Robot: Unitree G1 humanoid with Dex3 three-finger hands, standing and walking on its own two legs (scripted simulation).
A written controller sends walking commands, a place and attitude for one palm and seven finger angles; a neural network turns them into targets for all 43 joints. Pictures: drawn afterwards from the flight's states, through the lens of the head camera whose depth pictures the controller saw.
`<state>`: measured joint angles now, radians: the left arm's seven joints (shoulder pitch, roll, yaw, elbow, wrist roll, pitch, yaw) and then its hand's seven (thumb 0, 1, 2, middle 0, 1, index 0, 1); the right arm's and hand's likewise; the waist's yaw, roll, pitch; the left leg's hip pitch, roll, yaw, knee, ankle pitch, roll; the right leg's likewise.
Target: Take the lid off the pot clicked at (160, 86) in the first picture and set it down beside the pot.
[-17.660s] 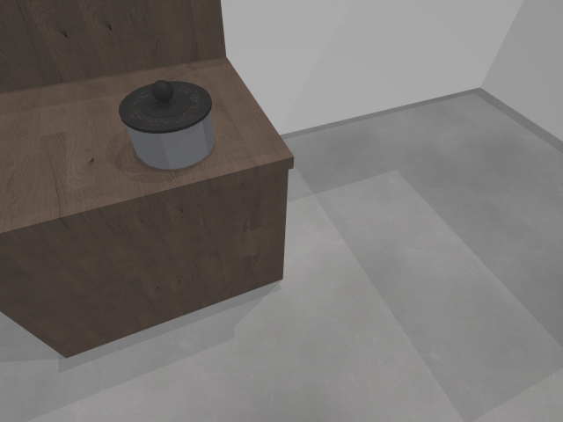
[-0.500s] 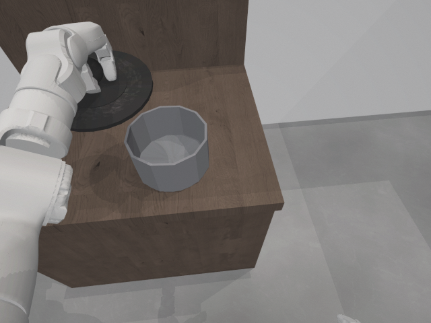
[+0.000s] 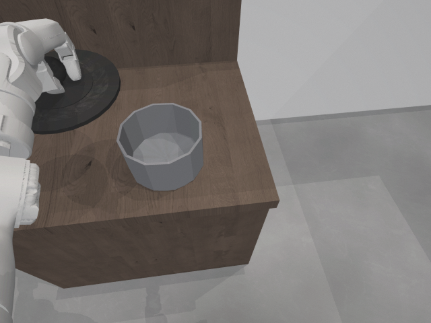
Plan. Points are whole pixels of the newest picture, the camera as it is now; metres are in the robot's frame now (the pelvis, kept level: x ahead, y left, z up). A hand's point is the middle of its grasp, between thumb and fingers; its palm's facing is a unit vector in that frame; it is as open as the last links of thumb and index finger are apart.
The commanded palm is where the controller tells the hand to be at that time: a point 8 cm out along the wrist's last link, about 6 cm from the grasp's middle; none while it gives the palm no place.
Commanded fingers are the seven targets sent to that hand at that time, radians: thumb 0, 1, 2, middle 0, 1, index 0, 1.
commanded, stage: move the lid sideways beside the pot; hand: left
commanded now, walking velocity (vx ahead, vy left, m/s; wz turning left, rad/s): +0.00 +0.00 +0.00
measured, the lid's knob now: (50, 70) +0.51 +0.26 +0.20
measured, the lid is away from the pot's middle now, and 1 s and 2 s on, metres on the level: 0.16 0.23 0.23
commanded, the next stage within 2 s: lower the lid onto the table in 0.66 s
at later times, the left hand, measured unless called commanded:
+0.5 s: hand (0, 84) +0.47 +0.32 +0.21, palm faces -0.32 -0.10 -0.94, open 6.3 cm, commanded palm +0.49 +0.32 +0.28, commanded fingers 0.00 0.75 0.88 -0.86 -1.05 -0.97 -1.11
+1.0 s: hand (8, 88) +0.48 +0.32 +0.19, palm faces -0.36 -0.10 -0.93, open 6.2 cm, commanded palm +0.50 +0.32 +0.26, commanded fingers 0.00 0.75 0.88 -0.86 -1.05 -0.97 -1.11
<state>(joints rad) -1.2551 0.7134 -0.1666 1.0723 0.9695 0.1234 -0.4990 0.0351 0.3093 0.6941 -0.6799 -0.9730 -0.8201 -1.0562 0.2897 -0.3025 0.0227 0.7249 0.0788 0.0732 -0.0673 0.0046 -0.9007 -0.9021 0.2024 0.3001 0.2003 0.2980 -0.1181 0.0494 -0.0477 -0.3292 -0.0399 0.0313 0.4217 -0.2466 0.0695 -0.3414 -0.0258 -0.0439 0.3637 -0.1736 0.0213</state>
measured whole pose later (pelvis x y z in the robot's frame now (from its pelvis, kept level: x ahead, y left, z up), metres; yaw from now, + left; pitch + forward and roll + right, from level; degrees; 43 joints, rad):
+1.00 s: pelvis +0.01 +0.02 +0.00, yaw +0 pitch +10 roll -2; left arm -1.24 0.84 -0.13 1.10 0.97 -0.01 -0.53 0.04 0.31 0.69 -0.68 -0.97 -0.82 -1.06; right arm 0.28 -0.30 0.03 0.73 0.09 0.12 -0.06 0.00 -0.90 -0.90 0.20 0.30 0.20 0.30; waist -0.11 0.04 -0.04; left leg -0.37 -0.05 0.02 0.47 -0.27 0.09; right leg -0.36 -0.03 -0.05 0.36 -0.18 0.03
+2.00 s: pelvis +0.00 +0.00 -0.01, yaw -1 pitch +11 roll -2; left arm -1.09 0.85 -0.06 1.13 0.98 -0.08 -0.43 0.04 0.32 0.69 -0.67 -0.97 -0.83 -1.06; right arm 0.28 -0.30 0.03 0.72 0.09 0.14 -0.10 0.00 -0.90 -0.90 0.20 0.30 0.20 0.30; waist -0.12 0.04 -0.04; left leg -0.42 -0.02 0.03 0.51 -0.29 0.07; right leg -0.41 -0.01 -0.04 0.40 -0.18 0.02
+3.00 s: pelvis +0.01 +0.02 -0.01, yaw -2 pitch +17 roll -4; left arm -1.04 0.87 0.02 1.18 1.01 -0.15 -0.37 0.04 0.32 0.69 -0.67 -0.97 -0.83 -1.07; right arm 0.35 -0.29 0.02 0.74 0.06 0.14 -0.11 0.00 -0.90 -0.90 0.21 0.30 0.20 0.30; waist -0.16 0.03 -0.06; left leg -0.57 -0.02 0.04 0.60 -0.34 0.09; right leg -0.55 0.00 -0.03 0.47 -0.21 0.03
